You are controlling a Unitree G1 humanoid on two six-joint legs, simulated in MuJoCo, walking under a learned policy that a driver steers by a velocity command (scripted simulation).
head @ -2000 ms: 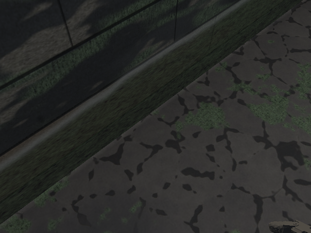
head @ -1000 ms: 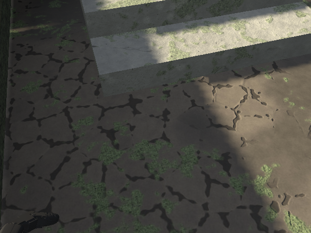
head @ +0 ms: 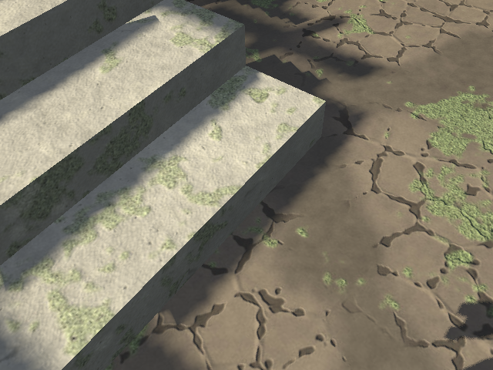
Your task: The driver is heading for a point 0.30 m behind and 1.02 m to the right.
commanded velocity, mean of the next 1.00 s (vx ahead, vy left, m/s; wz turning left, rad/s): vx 0.59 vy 0.00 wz -0.86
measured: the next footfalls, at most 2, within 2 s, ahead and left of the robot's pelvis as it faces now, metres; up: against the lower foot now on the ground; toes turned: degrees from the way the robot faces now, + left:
right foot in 0.02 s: +0.13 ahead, -0.09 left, +0.00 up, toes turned +3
left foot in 0.36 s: +0.11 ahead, +0.10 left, +0.00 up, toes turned -19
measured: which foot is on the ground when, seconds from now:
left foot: down 0.00-0.02, up 0.04-0.34, down 0.36-0.86, up 0.88-1.00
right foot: up 0.00-0.00, down 0.02-0.36, up 0.38-0.82, down 0.84-1.00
